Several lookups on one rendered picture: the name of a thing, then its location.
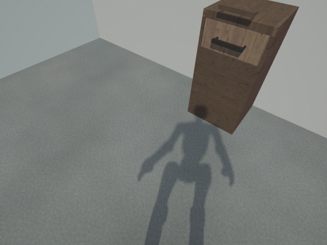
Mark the cabinet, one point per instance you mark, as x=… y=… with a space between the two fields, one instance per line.
x=224 y=88

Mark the drawer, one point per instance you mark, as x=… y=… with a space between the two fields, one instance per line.
x=255 y=42

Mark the handle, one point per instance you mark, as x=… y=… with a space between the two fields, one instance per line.
x=228 y=45
x=237 y=10

